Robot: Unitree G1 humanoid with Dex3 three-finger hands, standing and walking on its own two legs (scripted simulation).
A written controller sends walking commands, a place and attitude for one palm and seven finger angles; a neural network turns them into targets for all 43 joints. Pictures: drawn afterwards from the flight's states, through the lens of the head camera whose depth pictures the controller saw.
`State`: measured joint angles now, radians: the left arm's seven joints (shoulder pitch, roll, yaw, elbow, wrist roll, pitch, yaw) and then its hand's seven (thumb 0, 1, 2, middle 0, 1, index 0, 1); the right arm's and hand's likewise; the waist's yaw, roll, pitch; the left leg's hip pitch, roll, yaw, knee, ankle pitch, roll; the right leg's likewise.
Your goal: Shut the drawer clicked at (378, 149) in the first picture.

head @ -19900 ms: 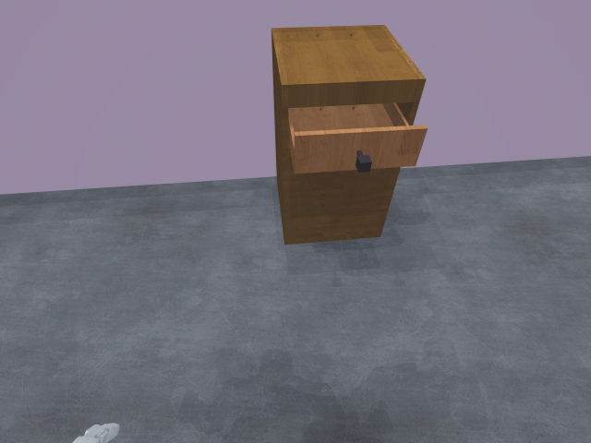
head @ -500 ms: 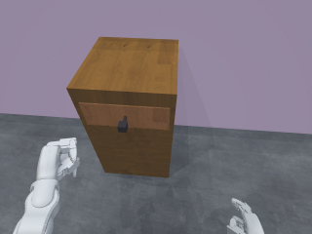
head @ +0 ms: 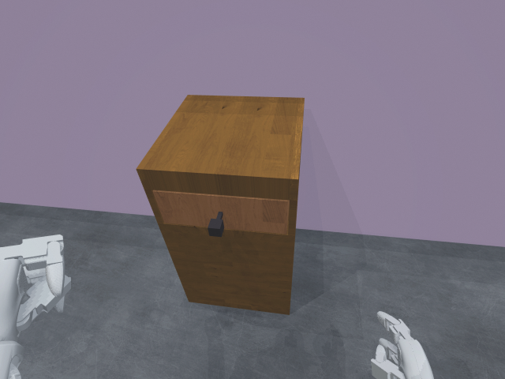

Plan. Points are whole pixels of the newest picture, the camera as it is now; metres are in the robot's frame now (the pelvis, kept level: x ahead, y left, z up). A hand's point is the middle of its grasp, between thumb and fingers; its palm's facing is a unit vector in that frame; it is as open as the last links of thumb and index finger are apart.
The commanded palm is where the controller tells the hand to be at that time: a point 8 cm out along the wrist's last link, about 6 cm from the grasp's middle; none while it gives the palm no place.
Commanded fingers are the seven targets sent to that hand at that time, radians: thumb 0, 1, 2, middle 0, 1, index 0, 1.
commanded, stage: draw the hand back to the body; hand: left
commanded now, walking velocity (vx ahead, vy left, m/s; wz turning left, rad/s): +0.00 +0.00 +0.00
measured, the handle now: (217, 222) +0.57 +0.19 -0.18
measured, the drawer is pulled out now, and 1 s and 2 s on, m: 0.00 0.00 0.00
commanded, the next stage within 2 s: step back with the hand held close in 0.10 s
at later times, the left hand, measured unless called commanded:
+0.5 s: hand (89, 284) +0.18 +0.23 +0.15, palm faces +0.29 -0.83 -0.48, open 3.2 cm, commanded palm +0.12 +0.27 +0.18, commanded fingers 0.00 0.90 0.90 -1.40 -1.60 -1.40 -1.60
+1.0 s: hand (27, 342) +0.11 +0.26 +0.15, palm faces +0.35 -0.83 -0.44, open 3.2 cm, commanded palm +0.05 +0.30 +0.18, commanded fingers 0.00 0.90 0.90 -1.40 -1.60 -1.40 -1.60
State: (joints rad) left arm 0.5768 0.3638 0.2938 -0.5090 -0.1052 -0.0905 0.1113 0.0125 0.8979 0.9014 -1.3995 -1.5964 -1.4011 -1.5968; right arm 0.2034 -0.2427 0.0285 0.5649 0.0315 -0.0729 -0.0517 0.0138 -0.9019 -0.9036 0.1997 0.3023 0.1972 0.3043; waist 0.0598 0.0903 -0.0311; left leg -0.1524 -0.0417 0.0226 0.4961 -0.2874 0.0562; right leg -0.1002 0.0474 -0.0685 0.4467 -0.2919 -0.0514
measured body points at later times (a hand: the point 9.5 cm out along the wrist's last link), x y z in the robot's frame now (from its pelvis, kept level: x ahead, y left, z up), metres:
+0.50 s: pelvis -0.02 +0.00 +0.00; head +0.00 -0.03 +0.45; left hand +0.16 +0.27 +0.17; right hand +0.15 -0.26 -0.09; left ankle -0.01 +0.08 -0.74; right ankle -0.03 -0.08 -0.74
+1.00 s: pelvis -0.08 +0.02 -0.01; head -0.06 +0.03 +0.44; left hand +0.09 +0.30 +0.18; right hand +0.10 -0.22 -0.08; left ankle -0.01 +0.08 -0.74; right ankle -0.03 -0.08 -0.74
